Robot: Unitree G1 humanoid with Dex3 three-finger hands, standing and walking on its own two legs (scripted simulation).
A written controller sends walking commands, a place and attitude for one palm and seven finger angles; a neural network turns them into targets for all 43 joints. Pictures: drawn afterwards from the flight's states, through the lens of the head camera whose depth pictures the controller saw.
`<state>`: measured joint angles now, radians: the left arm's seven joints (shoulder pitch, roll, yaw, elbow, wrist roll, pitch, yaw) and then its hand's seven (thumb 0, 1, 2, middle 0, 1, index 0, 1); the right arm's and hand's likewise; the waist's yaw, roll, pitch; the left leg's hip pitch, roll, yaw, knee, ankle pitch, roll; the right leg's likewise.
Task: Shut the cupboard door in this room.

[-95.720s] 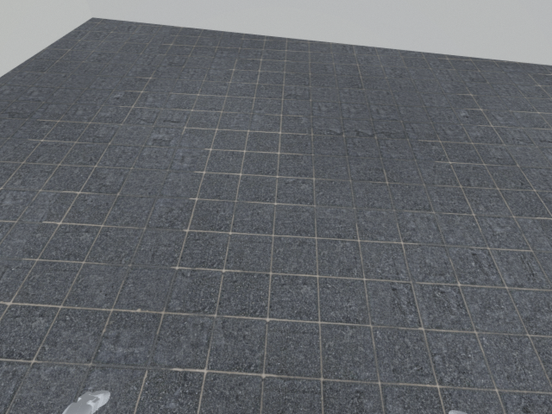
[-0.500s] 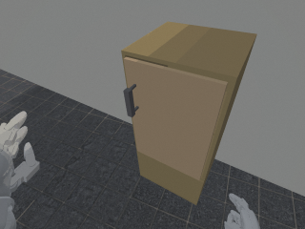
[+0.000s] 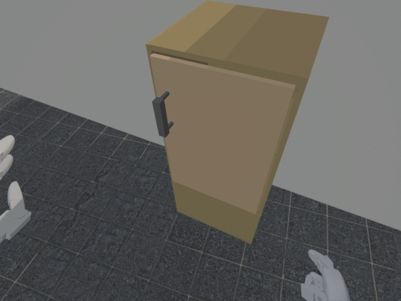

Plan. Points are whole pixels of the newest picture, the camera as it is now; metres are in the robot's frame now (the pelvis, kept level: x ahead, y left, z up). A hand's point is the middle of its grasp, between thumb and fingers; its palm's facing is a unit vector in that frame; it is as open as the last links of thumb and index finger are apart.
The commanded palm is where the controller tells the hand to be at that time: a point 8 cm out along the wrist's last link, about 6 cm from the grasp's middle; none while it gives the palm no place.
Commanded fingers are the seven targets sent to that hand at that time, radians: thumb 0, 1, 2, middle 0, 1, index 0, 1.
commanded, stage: step back with the hand held close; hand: left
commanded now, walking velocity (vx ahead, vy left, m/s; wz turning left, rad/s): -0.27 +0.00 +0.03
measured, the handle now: (165, 114) +0.64 +0.16 -0.01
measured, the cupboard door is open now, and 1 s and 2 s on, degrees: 0 0 0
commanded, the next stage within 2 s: stop stepping back and stand still in 0.74 s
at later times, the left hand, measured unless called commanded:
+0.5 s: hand out of the picture +0.06 +0.28 +0.17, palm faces +0.53 -0.72 -0.45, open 7.4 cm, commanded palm +0.01 +0.31 +0.18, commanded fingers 0.00 0.90 0.90 -0.20 -0.30 -0.20 -0.30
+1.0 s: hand out of the picture -0.08 +0.29 +0.19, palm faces +0.55 -0.75 -0.37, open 7.4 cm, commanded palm -0.11 +0.32 +0.18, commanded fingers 0.00 0.90 0.90 -0.20 -0.30 -0.20 -0.30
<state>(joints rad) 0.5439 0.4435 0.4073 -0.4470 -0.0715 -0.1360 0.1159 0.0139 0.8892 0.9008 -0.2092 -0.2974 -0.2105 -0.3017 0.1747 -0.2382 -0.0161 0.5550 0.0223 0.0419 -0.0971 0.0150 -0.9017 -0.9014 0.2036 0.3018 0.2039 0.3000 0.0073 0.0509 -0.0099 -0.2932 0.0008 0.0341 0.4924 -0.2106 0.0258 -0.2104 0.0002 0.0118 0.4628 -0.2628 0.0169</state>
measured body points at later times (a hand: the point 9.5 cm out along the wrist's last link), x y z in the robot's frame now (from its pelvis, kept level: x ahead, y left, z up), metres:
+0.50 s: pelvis -0.11 +0.00 -0.02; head -0.10 +0.01 +0.43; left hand +0.02 +0.31 +0.20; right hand +0.08 -0.22 -0.10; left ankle +0.02 +0.10 -0.73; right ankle -0.06 -0.13 -0.74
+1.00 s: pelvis -0.24 +0.02 -0.02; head -0.27 +0.04 +0.43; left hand -0.11 +0.33 +0.21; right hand -0.05 -0.20 -0.09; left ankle -0.12 +0.11 -0.74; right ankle -0.29 -0.12 -0.74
